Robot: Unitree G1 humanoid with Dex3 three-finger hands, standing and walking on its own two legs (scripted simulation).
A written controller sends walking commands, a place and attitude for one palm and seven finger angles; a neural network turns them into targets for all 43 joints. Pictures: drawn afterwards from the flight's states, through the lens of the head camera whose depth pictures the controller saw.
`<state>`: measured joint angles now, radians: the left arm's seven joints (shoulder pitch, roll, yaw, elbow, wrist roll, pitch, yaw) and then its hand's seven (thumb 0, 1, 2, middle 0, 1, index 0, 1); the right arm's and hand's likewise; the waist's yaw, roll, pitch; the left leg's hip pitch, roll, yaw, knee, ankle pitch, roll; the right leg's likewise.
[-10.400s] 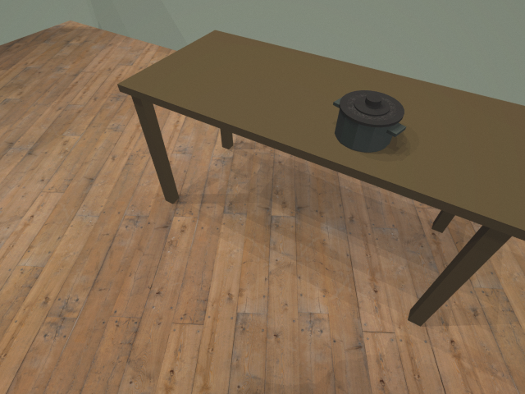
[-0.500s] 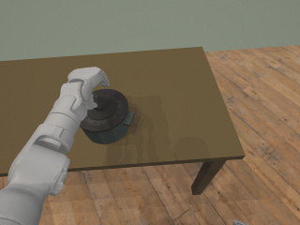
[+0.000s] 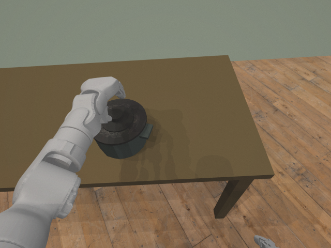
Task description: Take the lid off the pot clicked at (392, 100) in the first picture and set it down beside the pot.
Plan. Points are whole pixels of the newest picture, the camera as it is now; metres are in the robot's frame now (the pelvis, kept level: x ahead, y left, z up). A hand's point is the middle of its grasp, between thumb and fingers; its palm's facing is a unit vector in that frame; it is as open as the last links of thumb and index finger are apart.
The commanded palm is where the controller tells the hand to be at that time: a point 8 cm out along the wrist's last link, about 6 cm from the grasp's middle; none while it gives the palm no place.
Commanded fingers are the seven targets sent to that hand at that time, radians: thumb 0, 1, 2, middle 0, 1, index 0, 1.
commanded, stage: move the open hand above the knob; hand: left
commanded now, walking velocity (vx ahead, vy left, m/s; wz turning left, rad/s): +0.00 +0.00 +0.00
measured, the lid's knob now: (116, 115) +0.49 +0.15 +0.01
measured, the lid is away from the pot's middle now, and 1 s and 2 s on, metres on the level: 0.00 0.00 0.00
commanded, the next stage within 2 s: lower the open fingers around the knob in 0.04 s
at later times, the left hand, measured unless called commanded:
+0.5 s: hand (109, 111) +0.46 +0.15 +0.07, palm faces -0.35 -0.04 -0.94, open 10.2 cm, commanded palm +0.45 +0.15 +0.12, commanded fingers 0.00 -0.26 1.32 -0.81 -0.08 -0.81 -0.08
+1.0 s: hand (108, 119) +0.45 +0.16 +0.04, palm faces -0.35 -0.04 -0.93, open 10.2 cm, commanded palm +0.45 +0.15 +0.10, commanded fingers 0.00 -0.26 1.32 -0.81 -0.08 -0.81 -0.08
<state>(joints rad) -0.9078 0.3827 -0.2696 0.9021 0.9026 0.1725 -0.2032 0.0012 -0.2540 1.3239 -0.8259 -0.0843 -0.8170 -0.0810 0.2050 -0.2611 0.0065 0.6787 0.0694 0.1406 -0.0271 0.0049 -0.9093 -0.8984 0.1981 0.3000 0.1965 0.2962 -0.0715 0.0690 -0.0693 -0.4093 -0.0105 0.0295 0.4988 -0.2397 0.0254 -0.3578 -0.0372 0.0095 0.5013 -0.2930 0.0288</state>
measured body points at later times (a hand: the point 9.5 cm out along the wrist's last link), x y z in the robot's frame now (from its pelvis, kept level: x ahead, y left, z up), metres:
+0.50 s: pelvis +0.00 +0.00 +0.00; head +0.05 -0.03 +0.45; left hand +0.47 +0.15 +0.12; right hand +0.07 -0.26 -0.14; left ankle +0.00 +0.11 -0.74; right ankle -0.03 -0.14 -0.74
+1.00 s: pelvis +0.00 +0.00 +0.00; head +0.05 -0.02 +0.44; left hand +0.46 +0.16 +0.10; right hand +0.07 -0.27 -0.14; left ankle +0.00 +0.11 -0.74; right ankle -0.03 -0.14 -0.74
